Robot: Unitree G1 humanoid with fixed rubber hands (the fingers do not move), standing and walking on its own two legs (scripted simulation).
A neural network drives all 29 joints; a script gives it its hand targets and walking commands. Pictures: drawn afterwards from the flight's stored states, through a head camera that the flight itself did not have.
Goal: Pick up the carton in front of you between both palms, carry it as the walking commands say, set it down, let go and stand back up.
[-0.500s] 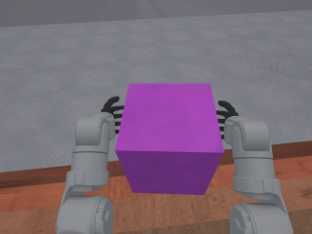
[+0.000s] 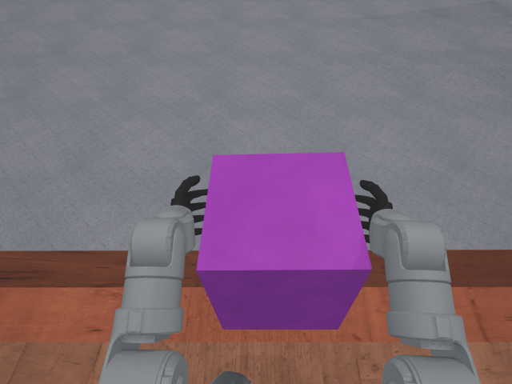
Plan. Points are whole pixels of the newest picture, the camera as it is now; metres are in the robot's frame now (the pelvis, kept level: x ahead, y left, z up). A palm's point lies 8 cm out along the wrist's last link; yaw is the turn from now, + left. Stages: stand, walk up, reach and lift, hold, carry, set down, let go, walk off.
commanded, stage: carry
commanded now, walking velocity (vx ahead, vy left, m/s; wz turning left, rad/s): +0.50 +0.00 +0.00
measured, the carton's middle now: (279, 247) +0.35 +0.03 +0.01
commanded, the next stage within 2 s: none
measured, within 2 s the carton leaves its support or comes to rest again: neither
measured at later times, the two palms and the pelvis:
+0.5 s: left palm (241, 140) +0.71 +0.16 -0.06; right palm (355, 156) +0.69 -0.14 -0.07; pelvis +0.36 +0.04 -0.16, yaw +0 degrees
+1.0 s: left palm (248, 116) +1.08 +0.20 -0.25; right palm (324, 121) +1.10 -0.10 -0.27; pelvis +0.75 +0.01 -0.34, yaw +0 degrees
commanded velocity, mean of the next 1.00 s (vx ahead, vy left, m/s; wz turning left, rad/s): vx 0.50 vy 0.00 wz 0.00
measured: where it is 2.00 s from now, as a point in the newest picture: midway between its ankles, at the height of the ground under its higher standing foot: (281, 204)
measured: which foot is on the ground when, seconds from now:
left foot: up 0.00-0.28, down 0.30-0.70, up 0.72-1.00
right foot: down 0.00-0.30, up 0.32-0.68, down 0.70-1.00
